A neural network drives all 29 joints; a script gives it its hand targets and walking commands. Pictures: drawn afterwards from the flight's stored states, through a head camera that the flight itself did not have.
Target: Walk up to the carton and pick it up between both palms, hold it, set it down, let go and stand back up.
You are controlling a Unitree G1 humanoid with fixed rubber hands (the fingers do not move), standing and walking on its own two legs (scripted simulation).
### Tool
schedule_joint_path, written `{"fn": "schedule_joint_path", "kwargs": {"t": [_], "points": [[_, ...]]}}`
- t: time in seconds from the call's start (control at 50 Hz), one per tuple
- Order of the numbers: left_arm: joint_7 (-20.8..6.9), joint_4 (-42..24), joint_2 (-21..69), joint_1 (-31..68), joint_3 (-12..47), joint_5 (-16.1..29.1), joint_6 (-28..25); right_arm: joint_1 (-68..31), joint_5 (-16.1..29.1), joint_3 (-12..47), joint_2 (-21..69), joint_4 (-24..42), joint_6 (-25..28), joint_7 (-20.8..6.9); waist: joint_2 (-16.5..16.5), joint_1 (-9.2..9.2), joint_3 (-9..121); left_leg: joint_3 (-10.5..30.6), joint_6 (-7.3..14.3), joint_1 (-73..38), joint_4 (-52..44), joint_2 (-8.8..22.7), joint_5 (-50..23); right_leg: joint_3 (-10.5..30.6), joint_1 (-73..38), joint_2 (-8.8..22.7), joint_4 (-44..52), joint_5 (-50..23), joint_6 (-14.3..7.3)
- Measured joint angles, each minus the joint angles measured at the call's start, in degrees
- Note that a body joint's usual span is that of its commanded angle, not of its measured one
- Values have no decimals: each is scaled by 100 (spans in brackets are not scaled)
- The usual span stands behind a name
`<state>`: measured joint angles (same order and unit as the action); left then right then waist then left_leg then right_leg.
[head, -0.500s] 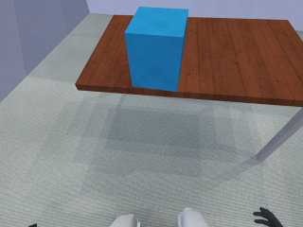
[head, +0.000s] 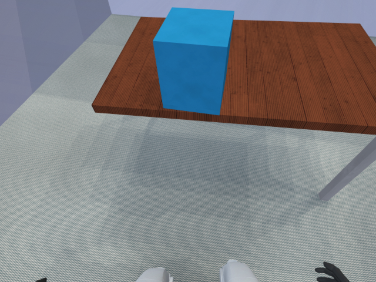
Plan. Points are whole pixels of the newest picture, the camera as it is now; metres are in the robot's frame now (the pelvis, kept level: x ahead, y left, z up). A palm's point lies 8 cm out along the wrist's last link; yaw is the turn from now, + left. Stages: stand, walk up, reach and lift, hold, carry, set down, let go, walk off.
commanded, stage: walk up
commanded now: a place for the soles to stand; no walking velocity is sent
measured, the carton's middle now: (196, 62) +0.75 -0.01 +0.03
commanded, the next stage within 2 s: none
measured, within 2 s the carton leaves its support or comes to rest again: neither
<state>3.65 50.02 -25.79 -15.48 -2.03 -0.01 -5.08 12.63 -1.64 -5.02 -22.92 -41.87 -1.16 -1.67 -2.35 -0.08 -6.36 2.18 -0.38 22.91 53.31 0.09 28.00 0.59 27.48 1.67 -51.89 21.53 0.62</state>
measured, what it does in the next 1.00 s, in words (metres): stands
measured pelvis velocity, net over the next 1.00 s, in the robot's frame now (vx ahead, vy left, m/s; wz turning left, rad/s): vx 0.00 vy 0.01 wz -0.01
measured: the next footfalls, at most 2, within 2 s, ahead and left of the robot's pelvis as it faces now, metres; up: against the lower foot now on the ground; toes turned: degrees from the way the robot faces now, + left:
none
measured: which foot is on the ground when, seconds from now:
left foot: down 0.00-1.00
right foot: down 0.00-1.00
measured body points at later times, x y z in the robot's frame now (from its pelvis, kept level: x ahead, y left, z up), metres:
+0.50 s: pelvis +0.00 +0.01 +0.00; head +0.02 +0.00 +0.45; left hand +0.07 +0.36 -0.09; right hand +0.13 -0.30 -0.10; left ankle +0.01 +0.13 -0.69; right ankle +0.06 -0.13 -0.69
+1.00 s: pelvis +0.00 +0.01 +0.00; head +0.02 +0.00 +0.45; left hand +0.07 +0.36 -0.09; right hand +0.11 -0.31 -0.11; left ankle +0.01 +0.14 -0.69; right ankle +0.06 -0.13 -0.69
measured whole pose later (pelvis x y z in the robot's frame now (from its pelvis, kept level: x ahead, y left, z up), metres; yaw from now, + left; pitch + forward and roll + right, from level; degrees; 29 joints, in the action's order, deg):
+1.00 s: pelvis +0.00 +0.01 +0.00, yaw +0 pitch -3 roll +0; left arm 3.6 50.0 -25.8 -15.2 -2.0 0.0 -3.9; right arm 13.3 -1.6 -5.0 -22.9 -41.9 -1.3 -1.7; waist -2.5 -0.1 -5.9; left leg 1.0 0.4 22.8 53.3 0.7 27.8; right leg 1.7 27.3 1.2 -52.2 24.8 -0.2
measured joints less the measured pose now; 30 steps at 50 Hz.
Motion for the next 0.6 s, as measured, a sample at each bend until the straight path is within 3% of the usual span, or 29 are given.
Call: {"fn": "schedule_joint_path", "kwargs": {"t": [0.06, 0.14, 0.24, 0.34, 0.42, 0.48, 0.6], "points": [[0, 2, 0, -12, 0, 0, -31, -124, 8, 0, 0, 0, -2, 0, 15, -1, 0, -42, 50, 0, 57, 0, 426, 21, -1, 12, 0, 72, -56], [0, 5, 0, -3, 0, 0, 25, -205, 8, 6, 0, -1, 1, -1, 2, -1, 6, -69, 97, -3, -22, 0, -161, 35, -13, 26, 0, 62, -3], [0, 2, 0, 42, 4, 0, 135, -62, 8, 10, 0, -2, 16, 0, 10, -1, 18, -59, 76, -3, -22, 14, 3, 36, -4, -7, -50, 417, -147], [0, 0, 0, 21, 4, 0, 6, -47, 12, 11, 0, -1, 11, 0, 7, 0, 19, -47, 1, -5, -12, 22, 1, 38, -16, -7, 23, 3, 11], [0, 2, 0, -6, 4, 0, -36, -194, 14, 10, 0, 0, -12, 0, 13, -1, 19, -98, 64, -4, 77, 20, 529, 64, -21, 8, 23, 62, -61], [0, 4, 0, 1, 6, 0, 9, -238, 14, 4, 0, -1, -9, 0, -20, -1, 22, -104, 125, -4, -17, 21, -153, 69, -34, 12, 21, 44, 28], [0, 2, 0, 37, 7, 0, 148, -27, 4, 10, 0, -2, 2, 0, -3, -1, 40, -94, 83, -5, -19, 28, -19, 70, -15, -15, -48, 418, -129]]}}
